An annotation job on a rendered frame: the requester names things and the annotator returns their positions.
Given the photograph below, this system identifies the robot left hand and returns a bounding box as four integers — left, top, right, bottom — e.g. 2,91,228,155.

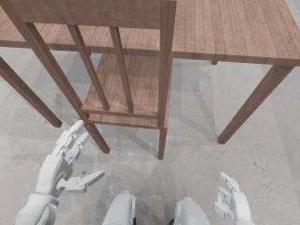
36,120,105,199

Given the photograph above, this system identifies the robot left shin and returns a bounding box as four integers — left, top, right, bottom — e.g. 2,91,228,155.
121,190,134,225

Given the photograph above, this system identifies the robot right hand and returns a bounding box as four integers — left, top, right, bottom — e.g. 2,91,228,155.
215,172,252,225

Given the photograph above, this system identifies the right robot thigh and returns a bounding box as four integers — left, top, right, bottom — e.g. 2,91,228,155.
174,200,211,225

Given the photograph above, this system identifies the table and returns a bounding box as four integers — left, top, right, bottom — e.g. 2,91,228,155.
0,0,300,144

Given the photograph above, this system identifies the chair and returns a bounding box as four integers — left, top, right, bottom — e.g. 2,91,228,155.
0,0,177,160

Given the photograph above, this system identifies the robot left forearm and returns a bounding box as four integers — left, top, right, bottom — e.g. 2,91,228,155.
15,192,59,225

